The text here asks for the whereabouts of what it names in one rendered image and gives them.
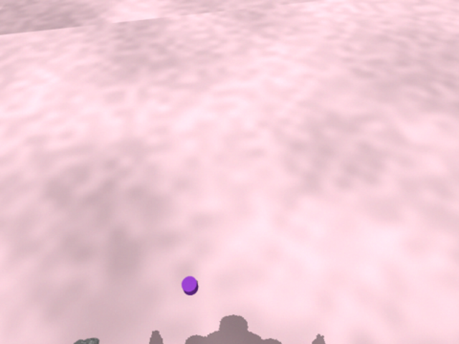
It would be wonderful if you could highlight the tin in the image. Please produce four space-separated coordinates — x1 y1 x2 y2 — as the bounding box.
181 276 198 295

